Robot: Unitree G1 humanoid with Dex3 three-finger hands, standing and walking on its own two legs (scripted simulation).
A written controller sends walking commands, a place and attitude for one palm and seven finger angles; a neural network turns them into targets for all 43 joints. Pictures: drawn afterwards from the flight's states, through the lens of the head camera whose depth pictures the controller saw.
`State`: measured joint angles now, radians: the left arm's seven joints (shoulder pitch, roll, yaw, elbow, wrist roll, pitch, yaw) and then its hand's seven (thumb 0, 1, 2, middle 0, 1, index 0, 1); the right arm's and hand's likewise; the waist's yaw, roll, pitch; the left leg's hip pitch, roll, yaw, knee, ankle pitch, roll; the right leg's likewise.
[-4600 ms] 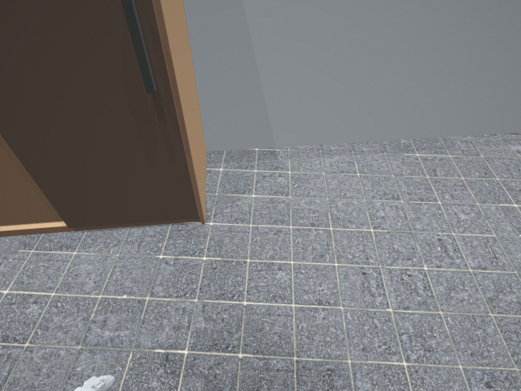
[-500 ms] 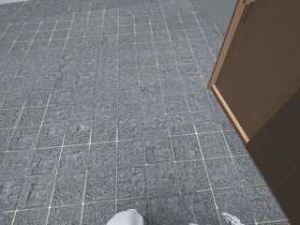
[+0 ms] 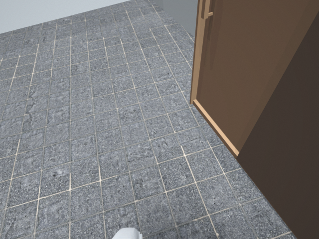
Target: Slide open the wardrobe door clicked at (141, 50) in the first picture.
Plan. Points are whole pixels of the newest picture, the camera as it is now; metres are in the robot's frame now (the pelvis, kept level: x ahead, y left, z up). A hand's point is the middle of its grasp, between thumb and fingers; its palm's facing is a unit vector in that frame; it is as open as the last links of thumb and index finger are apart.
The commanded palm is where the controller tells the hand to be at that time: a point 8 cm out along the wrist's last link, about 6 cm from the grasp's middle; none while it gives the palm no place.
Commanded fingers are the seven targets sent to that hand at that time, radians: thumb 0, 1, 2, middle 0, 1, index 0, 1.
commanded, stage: turn to face it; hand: right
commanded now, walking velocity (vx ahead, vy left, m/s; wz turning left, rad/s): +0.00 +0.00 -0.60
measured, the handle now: out of the picture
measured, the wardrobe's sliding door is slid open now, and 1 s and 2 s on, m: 0.00 0.00 0.00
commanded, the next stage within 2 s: take the last steps up to it in 1.64 s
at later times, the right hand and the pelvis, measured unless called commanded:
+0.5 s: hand out of the picture +0.05 -0.15 -0.14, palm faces +0.29 +0.91 -0.28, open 7.4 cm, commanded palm none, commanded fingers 0.00 -0.90 -0.90 0.20 0.30 0.20 0.30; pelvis -0.01 +0.07 +0.00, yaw -17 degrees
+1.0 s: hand out of the picture -0.16 -0.19 -0.18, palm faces +0.61 +0.75 -0.24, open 7.4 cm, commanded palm none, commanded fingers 0.00 -0.90 -0.90 0.20 0.30 0.20 0.30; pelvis -0.06 +0.02 +0.00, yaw -36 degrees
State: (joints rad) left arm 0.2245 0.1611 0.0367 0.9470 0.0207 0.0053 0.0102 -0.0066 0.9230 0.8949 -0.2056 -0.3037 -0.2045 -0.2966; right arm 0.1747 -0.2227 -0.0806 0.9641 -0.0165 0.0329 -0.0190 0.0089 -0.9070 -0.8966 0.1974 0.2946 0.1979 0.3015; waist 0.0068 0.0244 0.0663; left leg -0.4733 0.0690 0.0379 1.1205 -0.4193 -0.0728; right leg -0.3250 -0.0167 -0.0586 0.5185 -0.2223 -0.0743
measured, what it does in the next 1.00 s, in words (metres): steps on the spot, turning right: left foot, then right foot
